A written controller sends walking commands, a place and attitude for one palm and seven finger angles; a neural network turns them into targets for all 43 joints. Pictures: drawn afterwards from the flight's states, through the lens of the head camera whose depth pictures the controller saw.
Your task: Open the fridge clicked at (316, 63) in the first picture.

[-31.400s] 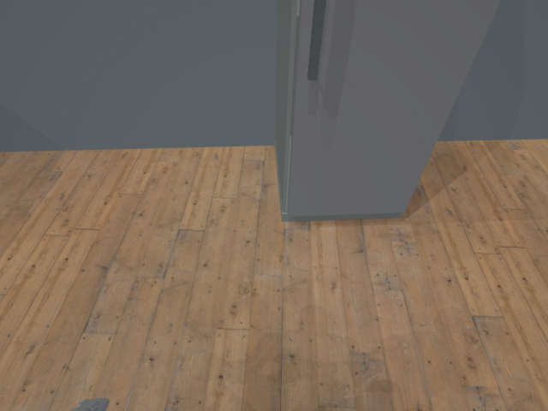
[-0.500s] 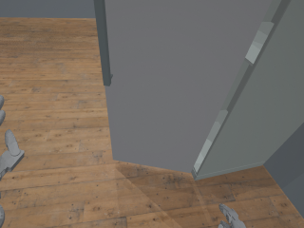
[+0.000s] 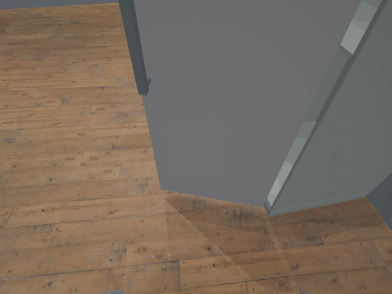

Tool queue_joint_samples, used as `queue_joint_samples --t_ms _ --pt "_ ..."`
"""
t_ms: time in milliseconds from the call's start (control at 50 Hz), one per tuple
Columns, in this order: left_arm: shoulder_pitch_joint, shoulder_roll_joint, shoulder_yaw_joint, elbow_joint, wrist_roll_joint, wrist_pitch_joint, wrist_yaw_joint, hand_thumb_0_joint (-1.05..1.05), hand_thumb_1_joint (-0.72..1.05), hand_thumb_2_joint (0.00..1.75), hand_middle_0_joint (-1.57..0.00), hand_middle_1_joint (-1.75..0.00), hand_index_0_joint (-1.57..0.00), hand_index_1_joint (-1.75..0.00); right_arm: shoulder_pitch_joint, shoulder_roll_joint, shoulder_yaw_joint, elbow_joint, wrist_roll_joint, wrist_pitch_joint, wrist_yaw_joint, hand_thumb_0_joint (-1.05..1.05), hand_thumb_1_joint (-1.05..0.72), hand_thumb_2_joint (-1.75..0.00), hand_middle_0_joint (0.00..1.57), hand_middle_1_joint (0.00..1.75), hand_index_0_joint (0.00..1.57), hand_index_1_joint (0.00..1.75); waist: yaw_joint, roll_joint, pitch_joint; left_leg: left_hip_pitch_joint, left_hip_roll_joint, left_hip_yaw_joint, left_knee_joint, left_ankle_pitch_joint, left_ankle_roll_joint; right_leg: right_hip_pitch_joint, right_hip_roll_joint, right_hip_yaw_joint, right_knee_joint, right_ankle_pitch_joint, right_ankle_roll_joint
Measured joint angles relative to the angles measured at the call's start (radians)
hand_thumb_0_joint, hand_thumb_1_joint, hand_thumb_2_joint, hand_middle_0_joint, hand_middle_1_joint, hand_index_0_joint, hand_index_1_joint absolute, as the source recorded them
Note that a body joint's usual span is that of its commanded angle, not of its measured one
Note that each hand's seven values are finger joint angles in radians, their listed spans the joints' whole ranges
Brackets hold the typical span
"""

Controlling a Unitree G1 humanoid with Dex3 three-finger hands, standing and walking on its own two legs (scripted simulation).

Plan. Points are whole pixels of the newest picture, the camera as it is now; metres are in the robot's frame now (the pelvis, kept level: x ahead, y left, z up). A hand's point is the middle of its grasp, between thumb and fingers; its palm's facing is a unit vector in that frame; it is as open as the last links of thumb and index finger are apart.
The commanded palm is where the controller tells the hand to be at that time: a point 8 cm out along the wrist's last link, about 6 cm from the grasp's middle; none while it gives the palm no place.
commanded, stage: let the arm hang, fingers relaxed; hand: left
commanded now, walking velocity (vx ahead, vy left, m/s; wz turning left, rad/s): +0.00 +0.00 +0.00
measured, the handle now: (131, 5) +0.69 +0.17 +0.27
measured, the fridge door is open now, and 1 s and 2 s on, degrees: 67 67 67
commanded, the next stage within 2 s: look to check the result in 0.82 s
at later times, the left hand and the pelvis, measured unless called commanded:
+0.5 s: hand out of the picture +0.02 +0.19 -0.15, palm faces +0.01 -0.98 -0.22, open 7.3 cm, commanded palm none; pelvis +0.01 +0.00 +0.02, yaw +0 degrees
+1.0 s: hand out of the picture +0.03 +0.21 -0.15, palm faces -0.01 -0.97 -0.24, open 7.3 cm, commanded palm none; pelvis +0.01 +0.01 +0.02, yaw -1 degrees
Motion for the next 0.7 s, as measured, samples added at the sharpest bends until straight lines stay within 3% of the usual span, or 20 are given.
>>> queue_joint_samples --t_ms 60,180,400,700 --pt "0.014 0.000 0.035 0.080 -0.009 -0.028 0.025 -0.03 1.00 0.90 -0.21 -0.30 -0.21 -0.30 0.045 0.024 -0.005 0.067 0.001 0.010 -0.005 0.00 -0.90 -0.90 0.20 0.30 0.20 0.30 0.020 0.005 0.009 0.038 0.030 -0.017 -0.046 0.046 0.001 0.032 0.022 -0.037 -0.073 0.026 -0.011" --pt "0.019 0.045 0.034 0.228 -0.011 -0.040 0.024 -0.02 0.98 0.90 -0.21 -0.30 -0.21 -0.30 0.077 0.072 0.007 0.187 0.007 0.009 -0.018 0.00 -0.90 -0.90 0.20 0.30 0.20 0.30 0.048 -0.001 0.032 0.094 0.035 -0.016 -0.160 0.091 -0.013 0.091 0.023 -0.034 -0.200 0.089 -0.007" --pt "0.019 0.041 0.025 0.339 -0.012 -0.057 0.031 0.00 0.92 0.90 -0.20 -0.30 -0.20 -0.30 0.055 0.092 0.006 0.260 0.015 -0.004 -0.022 0.00 -0.90 -0.90 0.20 0.30 0.20 0.30 0.047 0.025 0.012 0.162 0.031 0.005 -0.238 0.120 -0.005 0.148 0.016 -0.011 -0.265 0.116 0.000" --pt "-0.025 0.008 0.021 0.333 -0.009 -0.071 0.031 0.00 0.92 0.90 -0.20 -0.30 -0.20 -0.30 0.039 0.081 0.003 0.273 0.012 -0.016 -0.023 0.00 -0.90 -0.90 0.20 0.30 0.20 0.30 0.040 0.006 -0.019 0.185 0.027 0.019 -0.257 0.126 0.001 0.163 0.011 0.003 -0.274 0.122 0.007"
